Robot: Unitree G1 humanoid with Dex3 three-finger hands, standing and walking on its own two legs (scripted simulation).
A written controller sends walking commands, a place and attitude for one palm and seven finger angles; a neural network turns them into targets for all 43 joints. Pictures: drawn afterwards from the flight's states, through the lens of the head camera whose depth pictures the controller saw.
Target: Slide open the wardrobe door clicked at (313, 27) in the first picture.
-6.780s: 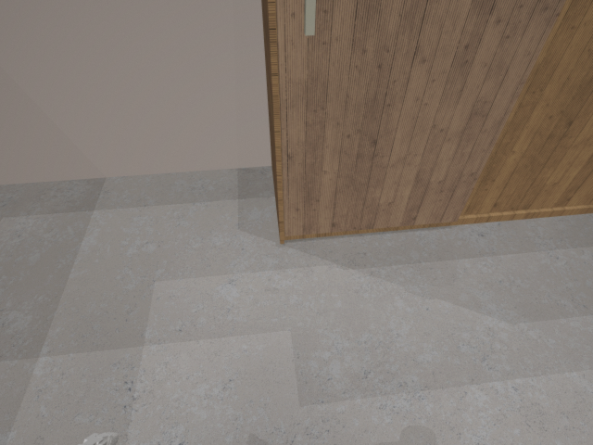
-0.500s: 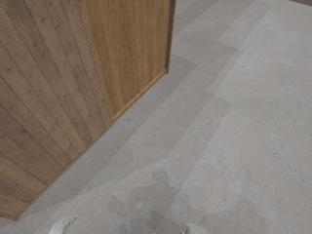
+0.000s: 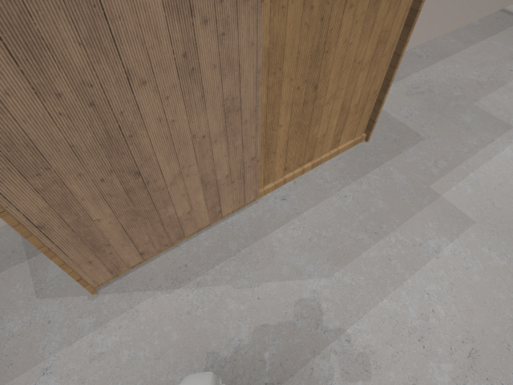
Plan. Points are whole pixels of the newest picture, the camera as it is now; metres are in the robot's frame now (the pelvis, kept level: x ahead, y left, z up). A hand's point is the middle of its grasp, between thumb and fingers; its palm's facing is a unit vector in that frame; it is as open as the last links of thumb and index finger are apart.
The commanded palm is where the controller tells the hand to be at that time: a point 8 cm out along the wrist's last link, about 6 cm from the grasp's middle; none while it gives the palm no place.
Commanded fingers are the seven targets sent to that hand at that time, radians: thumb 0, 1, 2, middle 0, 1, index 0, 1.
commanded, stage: turn to face it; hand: left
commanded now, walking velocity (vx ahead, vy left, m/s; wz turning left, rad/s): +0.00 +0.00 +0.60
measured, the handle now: out of the picture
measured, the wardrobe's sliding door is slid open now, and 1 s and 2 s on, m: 0.00 0.00 0.00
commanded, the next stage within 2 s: take the last steps up to it in 0.96 s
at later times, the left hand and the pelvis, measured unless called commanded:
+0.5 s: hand out of the picture +0.07 +0.26 -0.14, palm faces +0.29 -0.92 -0.25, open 7.3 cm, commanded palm none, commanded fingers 0.00 0.90 0.90 -0.20 -0.30 -0.20 -0.30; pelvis -0.01 +0.02 +0.01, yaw +17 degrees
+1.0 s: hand out of the picture -0.11 +0.19 -0.16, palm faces +0.55 -0.79 -0.26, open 7.3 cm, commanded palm none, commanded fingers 0.00 0.90 0.90 -0.20 -0.30 -0.20 -0.30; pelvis -0.03 +0.00 +0.00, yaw +33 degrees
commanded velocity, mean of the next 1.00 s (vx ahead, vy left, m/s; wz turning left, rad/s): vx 0.00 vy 0.00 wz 0.49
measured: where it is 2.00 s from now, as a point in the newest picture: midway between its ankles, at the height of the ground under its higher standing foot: outside the picture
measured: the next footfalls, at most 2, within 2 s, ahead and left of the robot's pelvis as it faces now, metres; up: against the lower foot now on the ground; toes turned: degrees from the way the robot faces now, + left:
left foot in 0.06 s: +0.05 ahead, +0.13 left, +0.00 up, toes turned +8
right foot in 0.62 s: +0.07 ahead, -0.11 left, +0.00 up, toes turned +22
